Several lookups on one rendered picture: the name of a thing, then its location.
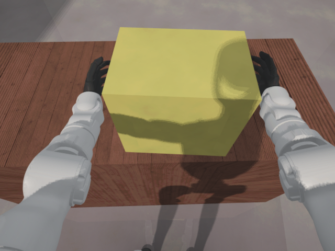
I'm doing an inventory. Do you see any robot left hand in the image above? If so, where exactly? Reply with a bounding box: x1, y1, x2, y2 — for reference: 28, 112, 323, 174
83, 56, 110, 96

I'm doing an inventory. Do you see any carton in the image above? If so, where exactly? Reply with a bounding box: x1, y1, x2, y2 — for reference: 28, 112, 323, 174
102, 27, 262, 156

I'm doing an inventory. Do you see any right robot upper arm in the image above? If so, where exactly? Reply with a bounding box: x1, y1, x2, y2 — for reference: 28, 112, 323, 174
277, 144, 335, 251

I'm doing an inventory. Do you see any left robot upper arm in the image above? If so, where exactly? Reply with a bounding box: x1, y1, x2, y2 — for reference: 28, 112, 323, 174
0, 150, 92, 251

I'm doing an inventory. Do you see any robot right hand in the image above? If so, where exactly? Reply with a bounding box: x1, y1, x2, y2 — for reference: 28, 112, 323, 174
251, 51, 280, 96

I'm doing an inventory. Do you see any right robot forearm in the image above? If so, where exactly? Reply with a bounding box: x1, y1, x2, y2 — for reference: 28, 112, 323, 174
260, 86, 335, 158

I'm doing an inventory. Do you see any pedestal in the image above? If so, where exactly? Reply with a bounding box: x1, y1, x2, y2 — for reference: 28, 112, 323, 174
0, 38, 335, 208

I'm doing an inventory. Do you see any left robot forearm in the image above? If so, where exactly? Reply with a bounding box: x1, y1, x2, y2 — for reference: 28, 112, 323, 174
23, 92, 104, 196

